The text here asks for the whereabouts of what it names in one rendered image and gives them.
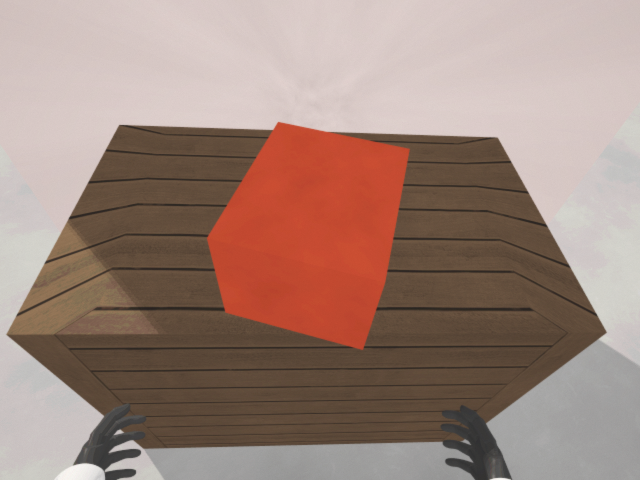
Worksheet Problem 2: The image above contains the robot right hand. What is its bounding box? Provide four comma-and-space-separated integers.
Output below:
441, 405, 512, 480

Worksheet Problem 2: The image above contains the pedestal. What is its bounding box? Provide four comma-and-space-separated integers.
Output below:
6, 125, 607, 449

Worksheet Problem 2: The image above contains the carton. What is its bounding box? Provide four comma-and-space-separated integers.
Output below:
207, 122, 410, 350

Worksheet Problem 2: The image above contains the robot left hand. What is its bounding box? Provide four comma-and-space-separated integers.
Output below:
73, 403, 146, 480

